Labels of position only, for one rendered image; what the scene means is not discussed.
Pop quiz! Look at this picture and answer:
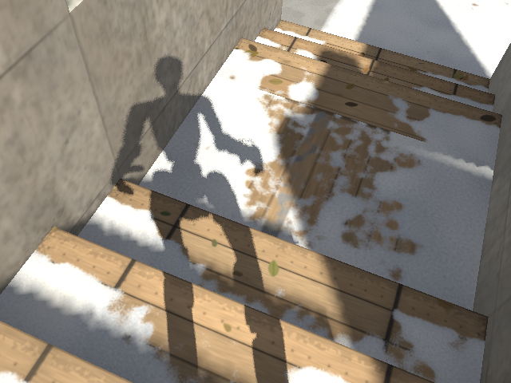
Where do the stairs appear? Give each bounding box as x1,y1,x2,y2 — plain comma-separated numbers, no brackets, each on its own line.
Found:
0,179,488,383
255,20,495,112

